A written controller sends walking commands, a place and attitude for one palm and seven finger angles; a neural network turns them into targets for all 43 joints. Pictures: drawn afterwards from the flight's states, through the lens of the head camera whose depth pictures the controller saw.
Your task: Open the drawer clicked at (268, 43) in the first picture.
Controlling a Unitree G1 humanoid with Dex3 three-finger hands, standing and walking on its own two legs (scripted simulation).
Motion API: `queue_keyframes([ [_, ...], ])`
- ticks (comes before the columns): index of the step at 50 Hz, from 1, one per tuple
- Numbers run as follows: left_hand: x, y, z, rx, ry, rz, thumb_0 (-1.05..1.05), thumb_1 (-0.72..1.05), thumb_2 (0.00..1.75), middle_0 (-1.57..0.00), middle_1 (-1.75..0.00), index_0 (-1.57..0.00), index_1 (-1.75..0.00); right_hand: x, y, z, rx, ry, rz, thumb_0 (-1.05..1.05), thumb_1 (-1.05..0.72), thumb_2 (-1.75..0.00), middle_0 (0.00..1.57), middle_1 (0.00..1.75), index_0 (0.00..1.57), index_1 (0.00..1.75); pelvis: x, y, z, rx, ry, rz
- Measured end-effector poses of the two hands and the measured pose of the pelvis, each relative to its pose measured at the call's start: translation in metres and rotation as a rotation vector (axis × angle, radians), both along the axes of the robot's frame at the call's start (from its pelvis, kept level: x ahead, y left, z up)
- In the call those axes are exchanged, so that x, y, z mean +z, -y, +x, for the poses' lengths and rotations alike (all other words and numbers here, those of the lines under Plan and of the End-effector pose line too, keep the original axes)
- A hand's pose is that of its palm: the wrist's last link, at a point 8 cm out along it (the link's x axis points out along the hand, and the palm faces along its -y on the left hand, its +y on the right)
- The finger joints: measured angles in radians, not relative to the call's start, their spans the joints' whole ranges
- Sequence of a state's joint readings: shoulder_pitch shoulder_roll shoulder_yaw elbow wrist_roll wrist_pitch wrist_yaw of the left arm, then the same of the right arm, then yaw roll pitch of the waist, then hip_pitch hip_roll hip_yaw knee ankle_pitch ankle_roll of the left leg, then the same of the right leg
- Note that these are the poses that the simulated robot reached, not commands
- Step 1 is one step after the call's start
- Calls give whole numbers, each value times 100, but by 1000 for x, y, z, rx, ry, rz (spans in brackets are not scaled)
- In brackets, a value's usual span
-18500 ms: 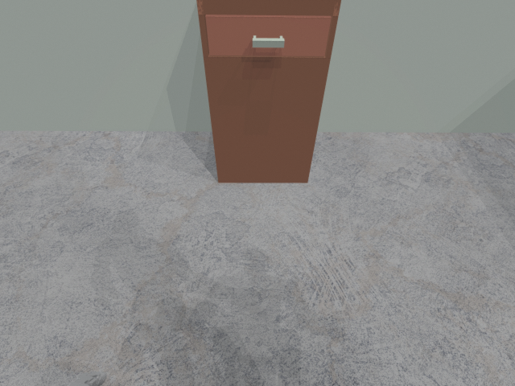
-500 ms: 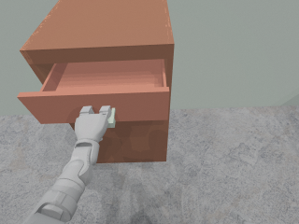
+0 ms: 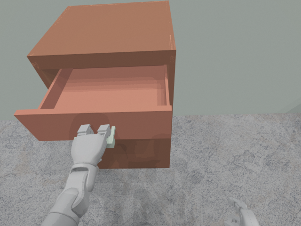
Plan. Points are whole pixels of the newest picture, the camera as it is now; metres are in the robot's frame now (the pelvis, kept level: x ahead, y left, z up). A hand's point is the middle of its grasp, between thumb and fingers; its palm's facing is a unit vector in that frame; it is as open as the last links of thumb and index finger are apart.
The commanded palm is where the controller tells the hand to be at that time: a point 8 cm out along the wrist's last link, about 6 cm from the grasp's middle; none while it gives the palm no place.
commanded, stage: pull the drawer open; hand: left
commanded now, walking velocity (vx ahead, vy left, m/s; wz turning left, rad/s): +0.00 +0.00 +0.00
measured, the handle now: (95, 136) +0.36 +0.20 +0.03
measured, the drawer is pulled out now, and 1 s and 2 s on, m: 0.21 0.30 0.30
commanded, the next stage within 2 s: open the thumb to release the handle in 0.90 s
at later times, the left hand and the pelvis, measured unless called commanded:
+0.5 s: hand (93, 173) +0.25 +0.18 +0.00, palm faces +0.01 -0.11 -0.99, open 5.6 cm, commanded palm +0.21 +0.18 +0.06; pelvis +0.00 -0.01 +0.00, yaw +0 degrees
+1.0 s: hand (90, 187) +0.22 +0.18 +0.00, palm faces +0.02 -0.13 -0.99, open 5.5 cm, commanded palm +0.19 +0.19 +0.06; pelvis +0.00 -0.01 -0.01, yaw +0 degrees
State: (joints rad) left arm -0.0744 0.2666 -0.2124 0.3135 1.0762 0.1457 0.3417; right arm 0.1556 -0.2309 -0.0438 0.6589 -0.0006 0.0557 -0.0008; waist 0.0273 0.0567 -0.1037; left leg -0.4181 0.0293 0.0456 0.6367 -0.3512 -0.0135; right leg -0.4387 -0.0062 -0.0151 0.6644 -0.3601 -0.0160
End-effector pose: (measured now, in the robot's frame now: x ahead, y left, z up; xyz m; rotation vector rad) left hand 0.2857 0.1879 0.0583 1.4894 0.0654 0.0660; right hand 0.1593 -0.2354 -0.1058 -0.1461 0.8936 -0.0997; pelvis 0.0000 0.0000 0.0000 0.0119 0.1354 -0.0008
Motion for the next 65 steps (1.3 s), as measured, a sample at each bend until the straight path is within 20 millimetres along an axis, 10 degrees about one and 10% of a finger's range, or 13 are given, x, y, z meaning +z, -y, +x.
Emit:
queue_keyframes([
  [39,0,5,-91,20,12,-37,3,71,81,-24,-135,-46,-130,3,-12,25,100,74,30,1,-91,-90,20,30,19,30,-6,7,-4,1,36,6],
  [56,-1,-4,-90,30,41,-34,1,69,80,-29,-134,-44,-131,2,-17,31,115,81,18,1,-91,-90,20,30,20,30,-9,8,-5,0,29,4],
  [65,1,-1,-92,51,49,-47,0,36,67,-34,-128,-39,-129,4,-13,27,112,76,5,1,-91,-90,20,30,20,30,-7,9,-10,5,37,6],
])
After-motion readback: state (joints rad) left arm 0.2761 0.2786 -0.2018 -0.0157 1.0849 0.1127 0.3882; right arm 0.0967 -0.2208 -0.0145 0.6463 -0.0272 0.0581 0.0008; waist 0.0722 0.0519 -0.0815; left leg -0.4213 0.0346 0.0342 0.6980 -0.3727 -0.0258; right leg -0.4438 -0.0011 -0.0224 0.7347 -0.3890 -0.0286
